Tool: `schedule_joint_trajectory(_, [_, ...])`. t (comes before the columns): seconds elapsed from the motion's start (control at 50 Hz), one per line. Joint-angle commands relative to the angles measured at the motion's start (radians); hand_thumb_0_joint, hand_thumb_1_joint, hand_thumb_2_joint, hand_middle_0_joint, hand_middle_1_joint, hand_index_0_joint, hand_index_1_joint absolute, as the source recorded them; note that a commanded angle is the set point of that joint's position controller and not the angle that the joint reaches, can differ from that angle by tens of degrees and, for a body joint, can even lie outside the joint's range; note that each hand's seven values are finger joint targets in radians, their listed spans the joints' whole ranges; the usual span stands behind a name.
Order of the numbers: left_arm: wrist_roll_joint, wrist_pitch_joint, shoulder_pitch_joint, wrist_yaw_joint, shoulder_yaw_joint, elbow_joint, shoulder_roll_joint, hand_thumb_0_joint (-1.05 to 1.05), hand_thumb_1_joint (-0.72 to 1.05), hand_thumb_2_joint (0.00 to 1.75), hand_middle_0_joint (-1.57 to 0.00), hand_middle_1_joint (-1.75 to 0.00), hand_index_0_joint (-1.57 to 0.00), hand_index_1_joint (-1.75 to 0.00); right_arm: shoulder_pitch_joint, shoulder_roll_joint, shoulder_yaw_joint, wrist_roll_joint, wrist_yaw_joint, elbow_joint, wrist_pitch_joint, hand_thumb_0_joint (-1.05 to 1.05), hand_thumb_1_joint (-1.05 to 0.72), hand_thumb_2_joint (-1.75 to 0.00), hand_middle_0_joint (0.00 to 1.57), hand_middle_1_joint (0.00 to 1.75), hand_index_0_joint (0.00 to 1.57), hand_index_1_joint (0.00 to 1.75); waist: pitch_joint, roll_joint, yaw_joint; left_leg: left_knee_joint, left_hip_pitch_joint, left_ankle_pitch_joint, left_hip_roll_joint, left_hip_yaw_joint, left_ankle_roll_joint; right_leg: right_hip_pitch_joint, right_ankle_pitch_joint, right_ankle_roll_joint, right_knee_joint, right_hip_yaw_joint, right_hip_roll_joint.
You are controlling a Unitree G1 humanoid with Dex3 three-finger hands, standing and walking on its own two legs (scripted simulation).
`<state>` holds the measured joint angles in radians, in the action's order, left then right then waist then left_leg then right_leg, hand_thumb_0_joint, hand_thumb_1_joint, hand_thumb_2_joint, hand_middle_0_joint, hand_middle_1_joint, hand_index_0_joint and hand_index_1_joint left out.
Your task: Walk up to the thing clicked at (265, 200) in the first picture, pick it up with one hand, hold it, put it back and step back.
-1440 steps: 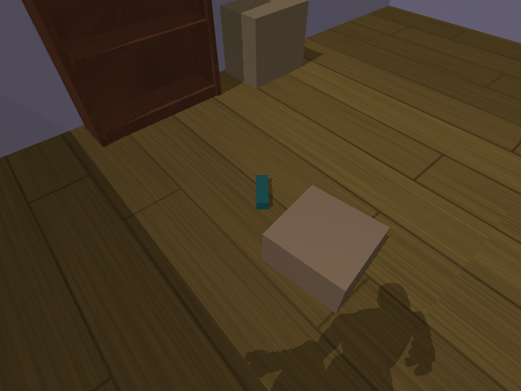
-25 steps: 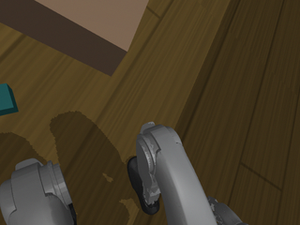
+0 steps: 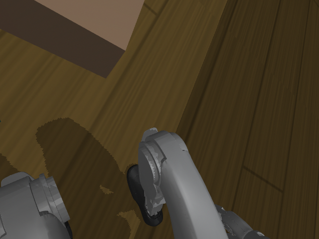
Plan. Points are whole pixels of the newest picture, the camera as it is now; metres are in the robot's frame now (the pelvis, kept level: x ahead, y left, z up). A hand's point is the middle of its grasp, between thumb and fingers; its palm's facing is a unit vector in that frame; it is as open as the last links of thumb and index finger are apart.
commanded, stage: rest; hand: left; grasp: from above
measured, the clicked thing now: out of the picture +0.44 +0.34 -0.27
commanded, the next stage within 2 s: open in 0.34 s
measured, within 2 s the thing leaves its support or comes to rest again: rests again in 0.02 s
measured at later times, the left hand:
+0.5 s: hand out of the picture +0.43 +0.33 -0.25, palm faces -0.48 -0.13 -0.87, open 9.7 cm
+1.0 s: hand out of the picture +0.44 +0.33 -0.25, palm faces -0.47 -0.13 -0.87, open 13.4 cm
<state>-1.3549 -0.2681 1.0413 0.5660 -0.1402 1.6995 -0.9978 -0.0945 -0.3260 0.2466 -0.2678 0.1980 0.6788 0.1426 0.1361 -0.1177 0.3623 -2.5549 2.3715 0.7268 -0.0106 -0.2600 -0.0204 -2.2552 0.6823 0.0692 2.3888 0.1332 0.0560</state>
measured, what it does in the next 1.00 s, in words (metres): stands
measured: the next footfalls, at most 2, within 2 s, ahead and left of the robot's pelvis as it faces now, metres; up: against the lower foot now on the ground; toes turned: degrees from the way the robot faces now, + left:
none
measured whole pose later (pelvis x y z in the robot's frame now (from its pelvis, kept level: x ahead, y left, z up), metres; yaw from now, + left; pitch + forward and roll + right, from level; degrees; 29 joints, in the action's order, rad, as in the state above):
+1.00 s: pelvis +0.00 +0.00 +0.00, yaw -1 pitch +29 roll -15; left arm -1.33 -0.26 1.06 0.60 -0.10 1.73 -1.04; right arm -0.07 -0.35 0.30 -0.27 0.23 0.65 0.19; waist 0.17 -0.14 0.38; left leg -2.56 2.36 0.73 -0.02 -0.28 -0.02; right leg -2.24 0.67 0.08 2.37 0.15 0.06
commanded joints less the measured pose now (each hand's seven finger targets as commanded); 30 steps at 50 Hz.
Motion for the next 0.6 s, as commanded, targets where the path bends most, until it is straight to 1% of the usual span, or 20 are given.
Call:
schedule_joint_trajectory(0.0, [0.006, -0.009, 0.264, 0.047, 0.001, -0.089, -0.223, 0.00, 0.63, 0.79, -0.94, -0.77, -0.97, -0.74, -0.204, -0.309, -0.079, -0.006, -0.007, 0.012, -0.002, 0.00, -0.90, -0.90, 0.20, 0.30, 0.20, 0.30, -0.636, 0.513, 0.058, 0.249, -0.532, -0.263, -0.023, 0.117, 0.024, 0.328, -0.295, -0.089, -0.178, 0.138, 0.032])
schedule_joint_trajectory(0.04, [0.005, -0.014, 0.280, 0.053, -0.003, -0.093, -0.252, 0.00, 0.66, 0.76, -0.96, -0.75, -0.99, -0.72, -0.196, -0.324, -0.074, -0.005, -0.005, 0.007, 0.008, 0.00, -0.90, -0.90, 0.20, 0.30, 0.20, 0.30, -0.625, 0.516, 0.062, 0.243, -0.520, -0.250, -0.023, 0.118, 0.027, 0.331, -0.287, -0.088, -0.184, 0.134, 0.031])
schedule_joint_trajectory(0.06, [0.007, -0.014, 0.272, 0.060, -0.017, -0.094, -0.272, 0.00, 0.67, 0.76, -0.97, -0.74, -1.00, -0.71, -0.189, -0.324, -0.071, -0.004, -0.005, 0.006, 0.011, 0.00, -0.90, -0.90, 0.20, 0.30, 0.20, 0.30, -0.630, 0.505, 0.050, 0.245, -0.512, -0.238, -0.023, 0.119, 0.029, 0.341, -0.277, -0.088, -0.188, 0.132, 0.033])
schedule_joint_trajectory(0.08, [0.002, -0.012, 0.258, 0.063, -0.020, -0.100, -0.277, 0.00, 0.67, 0.78, -0.98, -0.74, -1.00, -0.71, -0.201, -0.336, -0.075, -0.005, -0.004, 0.005, 0.011, 0.00, -0.90, -0.90, 0.20, 0.30, 0.20, 0.30, -0.635, 0.518, 0.051, 0.247, -0.531, -0.263, -0.022, 0.119, 0.026, 0.348, -0.296, -0.087, -0.186, 0.133, 0.032])
schedule_joint_trajectory(0.1, [0.002, -0.013, 0.263, 0.062, 0.000, -0.087, -0.253, 0.00, 0.68, 0.75, -0.98, -0.73, -1.01, -0.70, -0.192, -0.332, -0.074, -0.007, -0.001, 0.002, 0.017, 0.00, -0.90, -0.90, 0.20, 0.30, 0.20, 0.30, -0.626, 0.531, 0.057, 0.245, -0.529, -0.249, -0.024, 0.120, 0.023, 0.334, -0.282, -0.090, -0.177, 0.132, 0.032])
schedule_joint_trajectory(0.12, [0.004, -0.013, 0.249, 0.068, -0.020, -0.083, -0.274, 0.00, 0.68, 0.77, -0.98, -0.74, -1.01, -0.71, -0.194, -0.330, -0.068, -0.010, 0.000, 0.004, 0.018, 0.00, -0.90, -0.90, 0.20, 0.30, 0.20, 0.30, -0.642, 0.515, 0.049, 0.251, -0.537, -0.266, -0.025, 0.111, 0.023, 0.345, -0.293, -0.088, -0.182, 0.141, 0.035])
schedule_joint_trajectory(0.14, [0.005, -0.014, 0.249, 0.072, -0.021, -0.086, -0.280, 0.00, 0.67, 0.76, -0.97, -0.73, -1.00, -0.70, -0.194, -0.331, -0.068, -0.008, 0.000, 0.004, 0.017, 0.00, -0.90, -0.90, 0.20, 0.30, 0.20, 0.30, -0.654, 0.527, 0.048, 0.253, -0.535, -0.261, -0.026, 0.109, 0.023, 0.352, -0.291, -0.089, -0.181, 0.140, 0.037])
schedule_joint_trajectory(0.2, [-0.001, -0.005, 0.252, 0.077, -0.006, -0.082, -0.272, 0.00, 0.63, 0.78, -0.95, -0.74, -0.97, -0.72, -0.185, -0.331, -0.067, -0.010, 0.003, 0.000, 0.020, 0.00, -0.90, -0.90, 0.20, 0.30, 0.20, 0.30, -0.656, 0.540, 0.050, 0.255, -0.547, -0.260, -0.030, 0.107, 0.022, 0.346, -0.297, -0.088, -0.175, 0.140, 0.039])
schedule_joint_trajectory(0.22, [0.003, -0.001, 0.262, 0.076, 0.002, -0.066, -0.262, 0.00, 0.64, 0.76, -0.95, -0.74, -0.98, -0.71, -0.191, -0.328, -0.061, -0.013, 0.006, 0.000, 0.024, 0.00, -0.90, -0.90, 0.20, 0.30, 0.20, 0.30, -0.640, 0.532, 0.065, 0.244, -0.534, -0.253, -0.029, 0.111, 0.026, 0.347, -0.297, -0.084, -0.176, 0.139, 0.038])
schedule_joint_trajectory(0.24, [0.016, -0.002, 0.260, 0.077, 0.006, -0.059, -0.253, 0.00, 0.62, 0.76, -0.94, -0.73, -0.97, -0.71, -0.182, -0.331, -0.060, -0.010, 0.007, 0.002, 0.029, 0.00, -0.91, -0.90, 0.20, 0.30, 0.20, 0.30, -0.626, 0.522, 0.066, 0.246, -0.513, -0.235, -0.029, 0.109, 0.027, 0.348, -0.284, -0.084, -0.182, 0.139, 0.039])
schedule_joint_trajectory(0.28, [0.015, 0.003, 0.265, 0.076, 0.008, -0.072, -0.266, 0.00, 0.61, 0.75, -0.93, -0.72, -0.95, -0.70, -0.189, -0.337, -0.058, -0.009, 0.009, 0.000, 0.034, 0.00, -0.90, -0.90, 0.20, 0.30, 0.20, 0.30, -0.621, 0.522, 0.066, 0.245, -0.514, -0.242, -0.028, 0.111, 0.029, 0.356, -0.292, -0.082, -0.185, 0.136, 0.038])
schedule_joint_trajectory(0.3, [0.017, 0.002, 0.267, 0.083, -0.007, -0.080, -0.291, 0.00, 0.59, 0.76, -0.92, -0.72, -0.94, -0.70, -0.185, -0.339, -0.057, -0.006, 0.006, 0.003, 0.033, 0.00, -0.90, -0.90, 0.20, 0.30, 0.20, 0.30, -0.641, 0.525, 0.053, 0.253, -0.517, -0.249, -0.031, 0.105, 0.026, 0.363, -0.292, -0.085, -0.187, 0.140, 0.041])
schedule_joint_trajectory(0.32, [0.010, 0.007, 0.250, 0.078, 0.016, -0.040, -0.263, 0.00, 0.60, 0.75, -0.93, -0.71, -0.95, -0.69, -0.183, -0.336, -0.054, -0.007, 0.010, -0.002, 0.036, 0.00, -0.91, -0.90, 0.20, 0.30, 0.20, 0.30, -0.613, 0.508, 0.067, 0.243, -0.504, -0.234, -0.028, 0.107, 0.028, 0.347, -0.283, -0.085, -0.177, 0.137, 0.039])
schedule_joint_trajectory(0.36, [0.024, 0.004, 0.255, 0.079, 0.011, -0.044, -0.261, 0.00, 0.57, 0.75, -0.91, -0.72, -0.93, -0.70, -0.179, -0.348, -0.054, -0.003, 0.009, -0.005, 0.039, 0.00, -0.90, -0.90, 0.20, 0.30, 0.20, 0.30, -0.599, 0.479, 0.069, 0.240, -0.490, -0.238, -0.029, 0.100, 0.028, 0.342, -0.284, -0.084, -0.188, 0.145, 0.041])
schedule_joint_trajectory(0.42, [0.021, -0.003, 0.261, 0.076, 0.014, -0.044, -0.271, 0.00, 0.58, 0.73, -0.91, -0.72, -0.93, -0.69, -0.178, -0.351, -0.053, 0.002, 0.007, -0.005, 0.043, 0.00, -0.91, -0.90, 0.20, 0.30, 0.20, 0.30, -0.595, 0.494, 0.069, 0.251, -0.499, -0.229, -0.030, 0.095, 0.025, 0.336, -0.273, -0.086, -0.185, 0.146, 0.038])
schedule_joint_trajectory(0.5, [0.019, -0.007, 0.271, 0.073, 0.035, -0.057, -0.255, 0.00, 0.26, 0.65, -0.59, -0.73, -0.61, -0.69, -0.178, -0.350, -0.049, -0.002, 0.014, -0.015, 0.047, 0.00, -0.90, -0.90, 0.20, 0.30, 0.20, 0.30, -0.601, 0.505, 0.078, 0.251, -0.513, -0.229, -0.031, 0.098, 0.027, 0.350, -0.281, -0.081, -0.186, 0.146, 0.040])
schedule_joint_trajectory(0.52, [0.028, -0.010, 0.277, 0.079, 0.016, -0.056, -0.280, 0.00, 0.18, 0.62, -0.51, -0.72, -0.53, -0.68, -0.168, -0.340, -0.039, 0.001, 0.012, -0.011, 0.047, 0.00, -0.90, -0.90, 0.20, 0.30, 0.20, 0.30, -0.605, 0.498, 0.067, 0.250, -0.500, -0.222, -0.032, 0.093, 0.027, 0.353, -0.275, -0.081, -0.188, 0.147, 0.038])
schedule_joint_trajectory(0.54, [0.016, -0.005, 0.259, 0.075, 0.028, -0.047, -0.271, 0.00, 0.10, 0.63, -0.45, -0.72, -0.48, -0.69, -0.179, -0.350, -0.045, -0.002, 0.012, -0.016, 0.047, 0.00, -0.90, -0.90, 0.20, 0.30, 0.20, 0.30, -0.602, 0.498, 0.074, 0.245, -0.503, -0.226, -0.029, 0.103, 0.031, 0.359, -0.283, -0.079, -0.192, 0.141, 0.039])
schedule_joint_trajectory(0.56, [0.025, -0.009, 0.270, 0.079, 0.022, -0.055, -0.282, 0.00, 0.02, 0.63, -0.41, -0.73, -0.44, -0.70, -0.167, -0.341, -0.040, 0.003, 0.010, -0.010, 0.047, 0.00, -0.90, -0.90, 0.20, 0.30, 0.20, 0.30, -0.607, 0.486, 0.067, 0.243, -0.486, -0.215, -0.033, 0.102, 0.031, 0.365, -0.274, -0.079, -0.199, 0.139, 0.042])
schedule_joint_trajectory(0.58, [0.019, -0.008, 0.264, 0.080, 0.030, -0.047, -0.275, 0.00, -0.06, 0.65, -0.38, -0.75, -0.40, -0.72, -0.178, -0.350, -0.045, -0.001, 0.010, -0.011, 0.046, 0.00, -0.90, -0.90, 0.20, 0.30, 0.20, 0.30, -0.604, 0.483, 0.074, 0.238, -0.485, -0.221, -0.031, 0.105, 0.033, 0.371, -0.282, -0.077, -0.202, 0.136, 0.043])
